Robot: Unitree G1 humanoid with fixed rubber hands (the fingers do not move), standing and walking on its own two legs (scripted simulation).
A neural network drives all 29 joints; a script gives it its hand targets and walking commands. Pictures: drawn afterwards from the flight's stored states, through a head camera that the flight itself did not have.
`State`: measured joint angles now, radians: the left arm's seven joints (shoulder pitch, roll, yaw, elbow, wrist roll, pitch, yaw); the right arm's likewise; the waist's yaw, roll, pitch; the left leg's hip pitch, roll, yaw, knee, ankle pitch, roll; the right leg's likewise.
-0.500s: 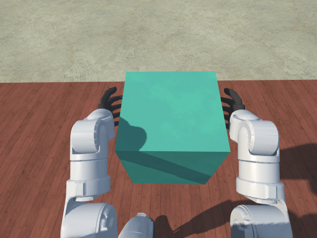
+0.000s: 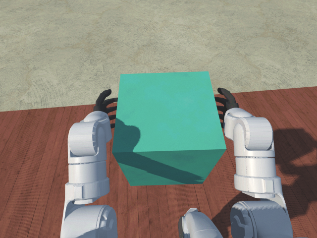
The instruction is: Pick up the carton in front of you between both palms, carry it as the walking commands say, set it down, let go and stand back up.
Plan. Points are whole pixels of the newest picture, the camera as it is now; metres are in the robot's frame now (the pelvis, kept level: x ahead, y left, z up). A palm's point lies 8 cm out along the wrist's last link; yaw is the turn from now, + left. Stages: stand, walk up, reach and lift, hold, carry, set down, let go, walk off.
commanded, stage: carry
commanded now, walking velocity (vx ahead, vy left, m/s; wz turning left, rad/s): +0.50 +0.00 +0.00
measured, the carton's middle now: (165, 134) +0.36 -0.02 +0.03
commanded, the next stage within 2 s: none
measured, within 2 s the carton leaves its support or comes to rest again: neither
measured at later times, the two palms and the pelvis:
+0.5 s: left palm (109, 56) +0.64 +0.14 +0.08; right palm (197, 51) +0.66 -0.16 +0.07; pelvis +0.29 -0.03 -0.03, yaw +1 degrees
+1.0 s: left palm (116, 22) +0.95 +0.14 +0.03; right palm (183, 21) +0.93 -0.15 +0.03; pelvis +0.59 +0.01 -0.06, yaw +0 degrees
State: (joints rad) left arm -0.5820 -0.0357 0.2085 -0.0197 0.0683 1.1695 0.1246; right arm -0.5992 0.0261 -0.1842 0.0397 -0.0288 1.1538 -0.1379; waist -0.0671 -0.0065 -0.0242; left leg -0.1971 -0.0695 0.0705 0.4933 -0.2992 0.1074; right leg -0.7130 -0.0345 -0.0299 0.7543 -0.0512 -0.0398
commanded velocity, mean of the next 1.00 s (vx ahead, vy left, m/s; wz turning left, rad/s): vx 0.50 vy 0.00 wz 0.00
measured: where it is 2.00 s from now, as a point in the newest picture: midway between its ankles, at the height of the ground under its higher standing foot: (154, 108)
